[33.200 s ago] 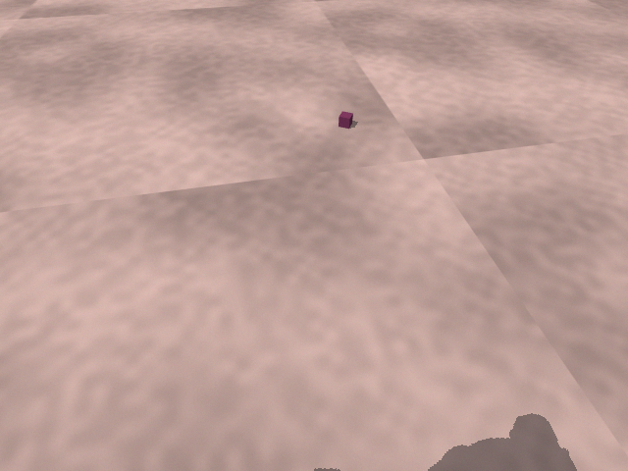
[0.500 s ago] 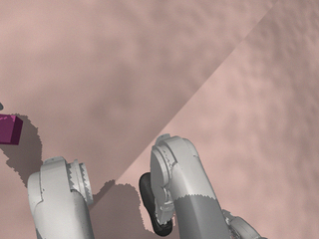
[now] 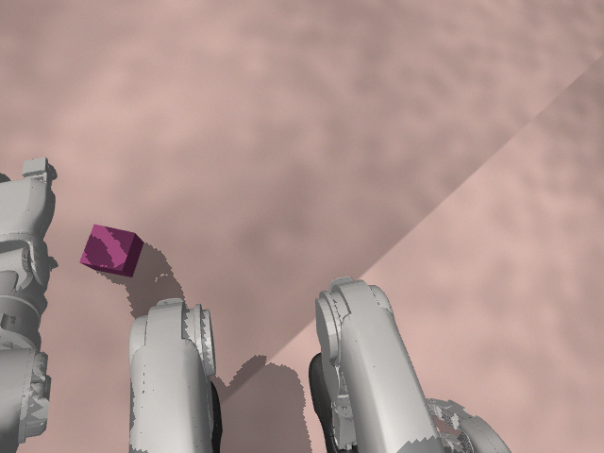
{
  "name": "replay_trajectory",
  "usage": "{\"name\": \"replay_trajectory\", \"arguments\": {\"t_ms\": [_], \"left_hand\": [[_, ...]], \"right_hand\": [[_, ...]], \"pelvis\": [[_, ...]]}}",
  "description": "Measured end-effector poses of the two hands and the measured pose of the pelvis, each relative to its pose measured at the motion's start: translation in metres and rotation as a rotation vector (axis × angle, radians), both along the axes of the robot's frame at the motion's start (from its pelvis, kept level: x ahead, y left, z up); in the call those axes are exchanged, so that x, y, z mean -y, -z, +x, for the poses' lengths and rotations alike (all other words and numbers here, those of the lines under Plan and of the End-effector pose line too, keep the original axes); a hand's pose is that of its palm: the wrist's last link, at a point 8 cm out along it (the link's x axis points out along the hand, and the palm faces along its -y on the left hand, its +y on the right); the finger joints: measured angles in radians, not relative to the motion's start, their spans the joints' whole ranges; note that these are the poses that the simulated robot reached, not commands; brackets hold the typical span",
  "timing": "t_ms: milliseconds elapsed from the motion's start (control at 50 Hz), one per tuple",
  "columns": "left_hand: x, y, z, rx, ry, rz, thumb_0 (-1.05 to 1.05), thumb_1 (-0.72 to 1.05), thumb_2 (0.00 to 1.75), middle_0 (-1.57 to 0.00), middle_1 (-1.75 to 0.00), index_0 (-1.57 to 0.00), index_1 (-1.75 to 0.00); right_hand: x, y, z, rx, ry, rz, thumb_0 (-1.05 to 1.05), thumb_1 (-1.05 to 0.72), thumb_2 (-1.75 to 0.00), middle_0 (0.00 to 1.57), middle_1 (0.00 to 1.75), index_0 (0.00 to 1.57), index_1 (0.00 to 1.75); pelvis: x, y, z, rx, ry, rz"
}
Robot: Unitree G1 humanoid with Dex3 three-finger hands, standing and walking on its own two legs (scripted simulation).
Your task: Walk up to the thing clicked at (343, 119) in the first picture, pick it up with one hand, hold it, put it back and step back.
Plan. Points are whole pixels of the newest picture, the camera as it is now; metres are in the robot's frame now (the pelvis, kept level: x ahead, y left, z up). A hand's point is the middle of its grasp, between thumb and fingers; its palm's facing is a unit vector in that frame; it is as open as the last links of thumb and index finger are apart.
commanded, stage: withdraw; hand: left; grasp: from above
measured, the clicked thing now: (114, 251) +0.43 +0.28 -0.30
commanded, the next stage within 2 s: home in 0.50 s
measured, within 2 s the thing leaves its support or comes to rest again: neither
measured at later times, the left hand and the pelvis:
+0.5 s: hand (48, 277) +0.36 +0.32 -0.16, palm faces -0.47 -0.06 -0.88, open 12.8 cm; pelvis -0.03 +0.00 +0.01, yaw +3 degrees
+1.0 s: hand (33, 249) +0.37 +0.28 -0.04, palm faces -0.36 -0.37 -0.86, open 10.2 cm; pelvis +0.00 +0.00 +0.09, yaw +4 degrees
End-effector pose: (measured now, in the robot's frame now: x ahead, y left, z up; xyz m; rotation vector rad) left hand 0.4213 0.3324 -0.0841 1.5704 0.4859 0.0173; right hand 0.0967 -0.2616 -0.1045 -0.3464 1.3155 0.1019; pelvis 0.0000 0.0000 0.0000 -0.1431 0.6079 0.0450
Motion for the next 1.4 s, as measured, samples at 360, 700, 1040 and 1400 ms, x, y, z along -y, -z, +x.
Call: {"name": "replay_trajectory", "arguments": {"t_ms": [360, 700, 1040, 1400], "left_hand": [[0.012, -0.028, -0.053, -0.229, 0.193, -0.176, 0.00, -0.30, 0.83, -0.29, -0.79, -0.29, -0.80], [0.028, 0.011, 0.005, -0.004, 0.176, -0.086, 0.00, -0.25, 0.83, -0.27, -0.79, -0.28, -0.78], [0.039, -0.116, -0.064, -0.104, -0.157, -0.424, 0.00, 0.40, 0.89, -0.23, -0.47, -0.23, -0.48], [0.052, -0.259, -0.193, -0.019, -0.513, -0.915, 0.01, 0.88, 0.90, -0.21, -0.31, -0.21, -0.31]], "right_hand": [[0.032, -0.054, -0.003, 0.006, -0.034, -0.183, 0.00, -0.91, -0.90, 0.20, 0.30, 0.20, 0.29], [0.000, -0.004, -0.045, -0.043, 0.033, -0.144, 0.01, -0.90, -0.89, 0.20, 0.30, 0.20, 0.29], [-0.007, -0.092, -0.007, 0.030, 0.129, -0.013, 0.01, -0.90, -0.89, 0.20, 0.30, 0.20, 0.29], [-0.043, -0.275, 0.145, 0.587, 0.011, -0.004, 0.01, -0.91, -0.90, 0.20, 0.30, 0.20, 0.29]], "pelvis": [[0.009, -0.038, -0.022, 0.049, -0.033, 0.034], [-0.001, 0.008, -0.021, 0.039, -0.030, 0.006], [0.004, -0.111, -0.002, -0.004, -0.032, 0.054], [0.003, -0.238, 0.006, 0.169, -0.085, 0.075]]}}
